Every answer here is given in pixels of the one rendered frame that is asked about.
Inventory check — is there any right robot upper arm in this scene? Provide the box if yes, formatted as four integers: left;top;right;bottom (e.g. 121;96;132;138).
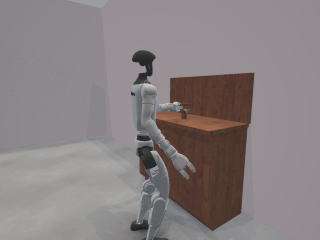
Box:
141;84;157;131

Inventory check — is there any robot left thigh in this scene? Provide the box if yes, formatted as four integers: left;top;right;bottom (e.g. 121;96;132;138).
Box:
142;150;156;194

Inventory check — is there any right robot forearm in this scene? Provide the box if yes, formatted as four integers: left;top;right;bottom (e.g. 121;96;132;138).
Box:
145;119;178;159

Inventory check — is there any left robot forearm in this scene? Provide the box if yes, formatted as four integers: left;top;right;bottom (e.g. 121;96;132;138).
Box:
158;103;178;113

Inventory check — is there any robot right hand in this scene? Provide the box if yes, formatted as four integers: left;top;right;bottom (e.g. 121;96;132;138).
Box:
171;153;196;180

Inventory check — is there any counter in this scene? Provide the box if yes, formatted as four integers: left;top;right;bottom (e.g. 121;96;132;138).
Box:
139;72;255;231

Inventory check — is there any robot left hand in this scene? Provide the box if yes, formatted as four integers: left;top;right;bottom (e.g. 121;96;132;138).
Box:
173;102;183;112

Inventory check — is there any robot torso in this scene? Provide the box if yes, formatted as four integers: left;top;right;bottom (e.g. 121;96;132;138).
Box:
131;80;158;158

